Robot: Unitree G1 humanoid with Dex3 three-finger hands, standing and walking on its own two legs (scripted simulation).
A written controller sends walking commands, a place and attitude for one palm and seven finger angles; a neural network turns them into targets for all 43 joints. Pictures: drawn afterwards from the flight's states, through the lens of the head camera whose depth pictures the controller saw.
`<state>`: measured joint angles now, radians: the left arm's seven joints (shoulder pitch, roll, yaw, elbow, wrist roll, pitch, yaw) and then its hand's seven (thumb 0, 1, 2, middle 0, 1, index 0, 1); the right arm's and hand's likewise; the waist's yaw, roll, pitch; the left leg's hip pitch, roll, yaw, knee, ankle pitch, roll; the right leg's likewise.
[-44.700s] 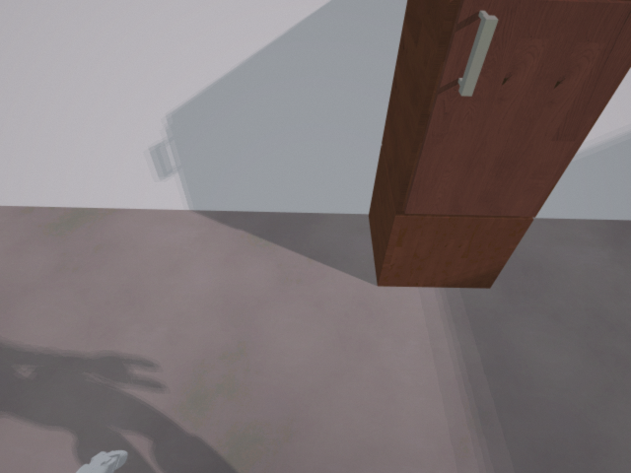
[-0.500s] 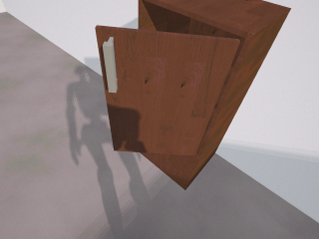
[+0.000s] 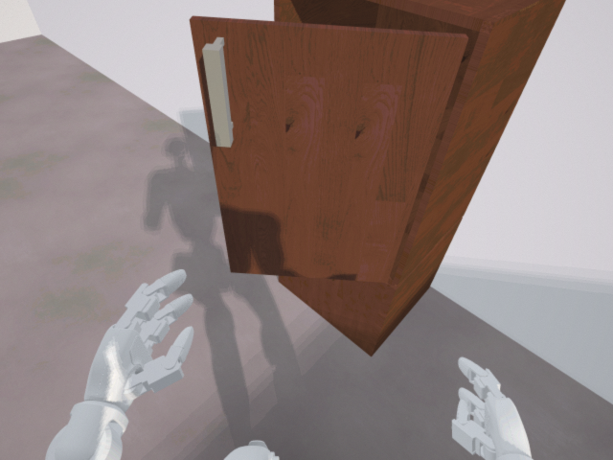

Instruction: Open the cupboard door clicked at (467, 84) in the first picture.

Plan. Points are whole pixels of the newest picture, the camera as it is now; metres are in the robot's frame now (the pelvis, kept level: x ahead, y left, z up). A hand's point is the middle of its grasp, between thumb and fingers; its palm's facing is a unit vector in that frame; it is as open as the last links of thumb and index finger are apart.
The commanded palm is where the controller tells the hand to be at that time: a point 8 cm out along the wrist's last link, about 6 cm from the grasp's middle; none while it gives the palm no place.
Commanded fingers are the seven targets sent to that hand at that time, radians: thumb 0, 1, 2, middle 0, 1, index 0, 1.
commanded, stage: raise the hand with hooked fingers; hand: left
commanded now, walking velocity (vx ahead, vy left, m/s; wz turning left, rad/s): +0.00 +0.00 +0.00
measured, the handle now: (222, 93) +0.60 +0.16 +0.21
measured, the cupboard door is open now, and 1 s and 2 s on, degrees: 40 40 40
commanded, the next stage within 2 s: move the hooked fingers beside the handle in 1.74 s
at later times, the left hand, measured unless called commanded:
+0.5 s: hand (121, 291) +0.28 +0.24 +0.11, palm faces +0.03 -1.00 -0.06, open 11.3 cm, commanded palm +0.24 +0.28 +0.12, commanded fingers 0.00 -0.13 0.46 -0.27 -0.96 -0.27 -0.96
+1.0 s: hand (72, 223) +0.31 +0.27 +0.19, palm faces +0.03 -1.00 -0.08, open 13.8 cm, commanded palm +0.28 +0.32 +0.20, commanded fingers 0.00 -0.50 0.30 -0.30 -1.20 -0.30 -1.20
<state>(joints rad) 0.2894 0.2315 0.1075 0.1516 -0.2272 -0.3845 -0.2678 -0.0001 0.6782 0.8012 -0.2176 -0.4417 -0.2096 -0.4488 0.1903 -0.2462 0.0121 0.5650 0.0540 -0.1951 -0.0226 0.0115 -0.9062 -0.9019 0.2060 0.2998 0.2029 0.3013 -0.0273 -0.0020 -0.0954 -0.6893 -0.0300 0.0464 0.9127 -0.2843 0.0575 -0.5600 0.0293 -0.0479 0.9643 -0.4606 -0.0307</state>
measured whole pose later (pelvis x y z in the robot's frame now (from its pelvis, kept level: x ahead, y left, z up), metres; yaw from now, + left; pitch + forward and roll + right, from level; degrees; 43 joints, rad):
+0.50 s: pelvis +0.06 +0.00 +0.02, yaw -1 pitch +6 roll -3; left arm 0.37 0.36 0.33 -0.06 -0.39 -0.16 -0.34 0.00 0.10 0.55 -0.26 -0.81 -0.26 -0.82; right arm 0.29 -0.20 0.06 0.57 0.06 -0.24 -0.08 0.01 -0.90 -0.90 0.21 0.30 0.20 0.30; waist 0.00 0.04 -0.10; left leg -0.61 -0.01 0.02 0.84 -0.34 0.06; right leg -0.44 0.07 -0.05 0.78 -0.46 -0.04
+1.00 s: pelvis +0.06 +0.01 +0.04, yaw +1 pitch +1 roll -2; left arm 0.04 0.46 0.38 0.07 -0.37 0.04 -0.42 -0.01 -0.45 0.32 -0.30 -1.16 -0.29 -1.17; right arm 0.23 -0.26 0.08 0.57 0.09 -0.21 -0.11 0.01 -0.90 -0.90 0.21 0.30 0.20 0.30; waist 0.04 0.05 -0.06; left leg -0.41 -0.05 0.00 0.65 -0.25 0.07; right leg -0.23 0.04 -0.06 0.59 -0.37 -0.02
